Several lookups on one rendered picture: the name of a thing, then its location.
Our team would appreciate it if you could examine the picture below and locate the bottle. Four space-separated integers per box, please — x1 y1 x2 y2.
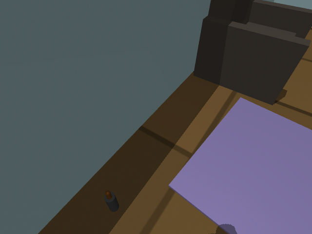
104 191 119 212

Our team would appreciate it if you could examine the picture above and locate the armchair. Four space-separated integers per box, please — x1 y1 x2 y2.
194 0 312 105

